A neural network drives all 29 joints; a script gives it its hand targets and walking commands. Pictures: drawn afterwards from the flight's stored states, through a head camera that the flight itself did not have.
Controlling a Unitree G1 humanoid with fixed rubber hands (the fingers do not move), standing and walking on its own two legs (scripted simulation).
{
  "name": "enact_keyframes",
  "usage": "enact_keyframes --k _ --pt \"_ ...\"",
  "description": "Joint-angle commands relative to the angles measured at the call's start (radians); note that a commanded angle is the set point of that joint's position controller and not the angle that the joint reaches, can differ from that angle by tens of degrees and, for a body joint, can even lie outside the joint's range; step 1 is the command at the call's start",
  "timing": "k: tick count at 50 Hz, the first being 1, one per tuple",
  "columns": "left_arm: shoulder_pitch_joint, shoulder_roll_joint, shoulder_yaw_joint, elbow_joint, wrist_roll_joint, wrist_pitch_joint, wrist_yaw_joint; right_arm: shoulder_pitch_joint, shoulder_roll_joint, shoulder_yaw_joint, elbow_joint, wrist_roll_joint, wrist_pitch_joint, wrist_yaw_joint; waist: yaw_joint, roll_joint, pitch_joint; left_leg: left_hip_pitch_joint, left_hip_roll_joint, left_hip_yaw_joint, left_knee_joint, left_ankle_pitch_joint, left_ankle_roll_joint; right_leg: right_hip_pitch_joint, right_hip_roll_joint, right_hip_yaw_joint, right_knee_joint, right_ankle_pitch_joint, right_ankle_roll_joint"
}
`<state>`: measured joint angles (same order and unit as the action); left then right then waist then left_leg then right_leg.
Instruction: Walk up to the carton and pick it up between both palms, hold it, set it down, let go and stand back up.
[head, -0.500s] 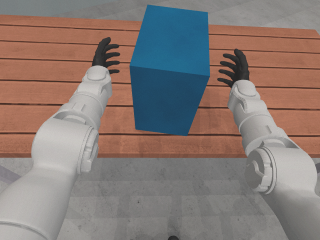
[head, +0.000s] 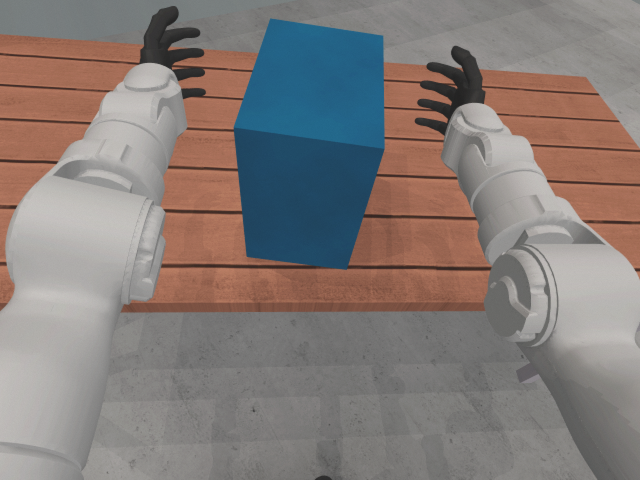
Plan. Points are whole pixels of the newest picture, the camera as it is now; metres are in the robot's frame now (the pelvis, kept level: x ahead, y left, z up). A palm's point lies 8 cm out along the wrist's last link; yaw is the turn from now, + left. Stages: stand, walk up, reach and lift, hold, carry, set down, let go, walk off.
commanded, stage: set down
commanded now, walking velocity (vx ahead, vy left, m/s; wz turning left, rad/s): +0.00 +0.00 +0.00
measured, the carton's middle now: (311, 152) +0.58 -0.04 +0.04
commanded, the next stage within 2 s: none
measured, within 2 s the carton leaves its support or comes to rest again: neither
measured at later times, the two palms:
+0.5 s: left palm (166, 130) +0.51 +0.15 +0.14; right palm (451, 150) +0.46 -0.19 +0.15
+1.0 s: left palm (166, 174) +0.46 +0.15 +0.12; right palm (464, 197) +0.40 -0.20 +0.13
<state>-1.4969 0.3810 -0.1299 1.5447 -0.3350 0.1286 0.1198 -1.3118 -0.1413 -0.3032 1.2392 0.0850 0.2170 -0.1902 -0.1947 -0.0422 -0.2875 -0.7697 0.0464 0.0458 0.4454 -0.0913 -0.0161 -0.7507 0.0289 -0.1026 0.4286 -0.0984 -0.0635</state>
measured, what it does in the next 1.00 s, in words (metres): stands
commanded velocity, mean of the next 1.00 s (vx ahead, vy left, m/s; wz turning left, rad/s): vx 0.00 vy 0.00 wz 0.00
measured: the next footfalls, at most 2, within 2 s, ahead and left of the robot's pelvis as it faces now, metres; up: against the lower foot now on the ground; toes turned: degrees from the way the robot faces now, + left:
none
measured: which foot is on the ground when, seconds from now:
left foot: down 0.00-1.00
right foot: down 0.00-1.00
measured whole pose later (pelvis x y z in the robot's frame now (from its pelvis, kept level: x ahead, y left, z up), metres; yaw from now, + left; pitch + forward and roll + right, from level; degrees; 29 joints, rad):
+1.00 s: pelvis +0.02 +0.01 +0.01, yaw +0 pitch +10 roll -1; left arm -0.80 0.23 0.05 0.84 -0.17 0.19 0.04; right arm -0.68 -0.13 -0.10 0.67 0.20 0.18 -0.20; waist -0.11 -0.02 -0.13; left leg -0.47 0.03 0.03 0.45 -0.16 0.00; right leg -0.44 0.03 -0.05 0.41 -0.15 -0.03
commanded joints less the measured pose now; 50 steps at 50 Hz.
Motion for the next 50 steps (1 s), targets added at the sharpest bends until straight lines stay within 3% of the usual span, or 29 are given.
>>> enact_keyframes --k 1,4,5,6,8,10,14,15,17,18,19,20,21,22,23,25,27,28,31,33,35,36,38,40,42,45,46,48,50 --pt "-0.686 0.134 -0.003 -0.237 -0.006 -0.058 -0.008 -0.645 -0.251 -0.031 -0.277 -0.033 -0.058 -0.019 -0.003 0.236 -0.925 0.516 -0.026 -0.046 0.011 0.06 -0.05 0.393 -0.026 0.043 -0.01 0.288 0.091" --pt "-0.653 0.149 0.031 -0.254 0.023 -0.068 -0.019 -0.607 -0.231 -0.018 -0.305 -0.045 -0.064 -0.031 -0.001 0.238 -0.962 0.514 -0.04 -0.031 0.002 0.164 -0.047 0.495 -0.026 0.048 0.012 0.44 0.112" --pt "-0.642 0.157 0.042 -0.235 0.035 -0.064 -0.026 -0.61 -0.223 0.001 -0.308 -0.027 -0.064 -0.034 0.021 0.237 -0.947 0.516 -0.04 -0.034 0.001 0.176 -0.048 0.517 -0.031 0.055 0.007 0.45 0.121" --pt "-0.641 0.149 0.039 -0.28 0.032 -0.07 -0.029 -0.61 -0.23 -0.004 -0.329 -0.021 -0.07 -0.039 0.005 0.234 -0.984 0.508 -0.04 -0.03 0.0 0.191 -0.047 0.536 -0.035 0.063 0.015 0.479 0.123" --pt "-0.609 0.17 0.076 -0.278 0.054 -0.077 -0.039 -0.561 -0.183 0.048 -0.353 0.002 -0.064 -0.044 0.033 0.244 -0.981 0.423 -0.055 -0.018 -0.026 0.17 -0.034 0.647 -0.046 0.083 0.031 0.54 0.141" --pt "-0.564 0.157 0.062 -0.309 0.063 -0.07 -0.048 -0.509 -0.186 0.056 -0.345 0.022 -0.074 -0.049 0.011 0.27 -0.974 0.431 -0.056 -0.023 -0.031 0.206 -0.041 0.671 -0.054 0.092 0.041 0.62 0.149" --pt "-0.517 0.135 0.078 -0.412 0.087 -0.063 -0.06 -0.453 -0.197 0.069 -0.429 0.037 -0.091 -0.06 0.014 0.29 -0.954 0.551 -0.053 -0.04 -0.007 0.29 -0.065 0.622 -0.034 0.067 0.012 0.61 0.137" --pt "-0.453 0.146 0.102 -0.413 0.091 -0.061 -0.063 -0.416 -0.182 0.108 -0.457 0.061 -0.092 -0.06 0.048 0.268 -0.926 0.524 -0.057 -0.031 -0.005 0.282 -0.059 0.653 -0.039 0.079 0.009 0.622 0.145" --pt "-0.362 0.126 0.126 -0.493 0.12 -0.054 -0.071 -0.323 -0.17 0.131 -0.498 0.071 -0.098 -0.068 0.033 0.243 -0.951 0.451 -0.063 -0.028 -0.027 0.293 -0.058 0.803 -0.057 0.111 0.037 0.791 0.16" --pt "-0.3 0.154 0.184 -0.541 0.15 -0.048 -0.073 -0.276 -0.161 0.156 -0.54 0.09 -0.1 -0.065 0.066 0.212 -0.942 0.44 -0.07 -0.028 -0.051 0.313 -0.051 0.885 -0.049 0.108 0.05 0.835 0.171" --pt "-0.208 0.125 0.179 -0.589 0.17 -0.046 -0.081 -0.172 -0.143 0.174 -0.525 0.105 -0.109 -0.068 0.047 0.199 -0.905 0.458 -0.069 -0.032 -0.062 0.342 -0.052 0.915 -0.05 0.114 0.062 0.918 0.175" --pt "-0.041 0.082 0.211 -0.67 0.207 -0.034 -0.092 -0.045 -0.117 0.227 -0.571 0.12 -0.133 -0.069 0.065 0.156 -0.912 0.495 -0.069 -0.04 -0.072 0.416 -0.055 0.998 -0.055 0.113 0.074 1.042 0.183" --pt "-0.159 0.125 0.24 -0.731 0.226 -0.021 -0.093 -0.172 -0.136 0.194 -0.66 0.118 -0.143 -0.071 0.084 0.177 -0.918 0.448 -0.078 -0.025 -0.096 0.392 -0.05 0.967 -0.051 0.103 0.086 0.998 0.179" --pt "0.135 0.005 0.206 -0.778 0.267 0.007 -0.085 0.104 -0.125 0.213 -0.588 0.117 -0.176 -0.066 0.057 0.209 -0.805 0.545 -0.06 -0.049 -0.097 0.441 -0.078 0.954 -0.037 0.081 0.071 0.982 0.161" --pt "-0.012 0.045 0.235 -0.868 0.265 0.024 -0.095 -0.038 -0.142 0.179 -0.682 0.122 -0.175 -0.068 0.057 0.19 -0.8 0.559 -0.065 -0.032 -0.091 0.413 -0.066 0.876 -0.038 0.083 0.043 0.869 0.17" --pt "-0.048 0.03 0.228 -1.004 0.273 0.07 -0.077 -0.053 -0.186 0.144 -0.745 0.112 -0.163 -0.051 0.059 0.256 -0.741 0.803 -0.046 -0.048 -0.033 0.515 -0.096 0.613 0.009 0.029 -0.024 0.64 0.154" --pt "0.042 0.003 0.227 -1.169 0.253 0.091 -0.066 0.023 -0.222 0.142 -0.878 0.123 -0.176 -0.039 0.053 0.242 -0.775 0.952 -0.029 -0.054 0.053 0.605 -0.127 0.518 0.006 0.039 -0.08 0.638 0.137" --pt "0.103 0.009 0.253 -1.152 0.252 0.104 -0.075 0.064 -0.193 0.169 -0.912 0.117 -0.17 -0.039 0.075 0.161 -0.748 0.871 -0.036 -0.05 0.054 0.502 -0.116 0.603 0.001 0.046 -0.061 0.648 0.131" --pt "0.078 0.058 0.261 -1.287 0.209 0.13 -0.068 0.005 -0.207 0.179 -1.108 0.135 -0.143 -0.035 0.076 0.064 -0.785 0.601 -0.06 -0.036 -0.012 0.291 -0.077 0.854 -0.024 0.08 0.04 0.771 0.16" --pt "0.273 0.031 0.276 -1.254 0.217 0.137 -0.088 0.18 -0.153 0.225 -1.114 0.129 -0.128 -0.033 0.081 -0.034 -0.681 0.562 -0.067 -0.041 -0.054 0.182 -0.031 0.931 -0.034 0.102 0.037 0.735 0.188" --pt "0.151 0.031 0.232 -1.254 0.176 0.132 -0.076 0.094 -0.178 0.178 -1.068 0.12 -0.1 -0.021 0.075 0.039 -0.681 0.616 -0.057 -0.045 -0.063 0.157 -0.036 0.776 -0.017 0.079 0.019 0.534 0.169" --pt "0.017 0.073 0.216 -1.17 0.141 0.119 -0.071 -0.005 -0.165 0.178 -1.036 0.117 -0.076 -0.01 0.09 0.017 -0.646 0.56 -0.048 -0.051 -0.037 0.051 -0.021 0.697 -0.037 0.107 -0.015 0.364 0.163" --pt "0.0 0.067 0.195 -1.089 0.105 0.085 -0.043 0.0 -0.146 0.184 -0.982 0.12 -0.046 0.008 0.121 0.024 -0.597 0.527 -0.032 -0.055 -0.041 -0.062 0.001 0.62 -0.04 0.123 -0.053 0.123 0.139" --pt "0.013 0.04 0.169 -1.002 0.082 0.053 -0.031 0.001 -0.133 0.159 -0.903 0.102 -0.038 0.018 0.11 0.036 -0.629 0.546 -0.029 -0.062 -0.03 -0.096 0.012 0.556 -0.042 0.122 -0.046 0.045 0.123" --pt "0.076 0.032 0.164 -0.92 0.081 0.006 -0.039 0.069 -0.112 0.18 -0.841 0.104 -0.045 0.017 0.107 0.021 -0.64 0.507 -0.04 -0.055 -0.01 -0.111 0.019 0.613 -0.041 0.128 -0.026 0.061 0.118" --pt "0.197 0.016 0.187 -0.881 0.139 -0.013 -0.062 0.161 -0.12 0.171 -0.78 0.095 -0.081 -0.001 0.09 0.069 -0.631 0.539 -0.043 -0.066 -0.013 0.039 -0.015 0.696 -0.036 0.121 -0.01 0.299 0.126" --pt "0.178 0.034 0.219 -0.914 0.161 -0.005 -0.068 0.133 -0.131 0.173 -0.797 0.105 -0.09 -0.006 0.103 0.072 -0.647 0.549 -0.052 -0.06 -0.016 0.078 -0.017 0.721 -0.031 0.114 -0.004 0.344 0.129" --pt "0.454 -0.025 0.255 -0.964 0.248 0.016 -0.104 0.395 -0.105 0.232 -0.748 0.133 -0.146 -0.02 0.103 0.076 -0.565 0.651 -0.058 -0.071 -0.029 0.23 -0.028 0.828 -0.026 0.124 -0.006 0.531 0.143" --pt "0.582 -0.067 0.273 -1.081 0.312 0.047 -0.119 0.498 -0.116 0.234 -0.758 0.145 -0.212 -0.031 0.106 0.127 -0.445 0.773 -0.057 -0.069 -0.053 0.375 -0.056 0.795 0.01 0.083 -0.017 0.544 0.137"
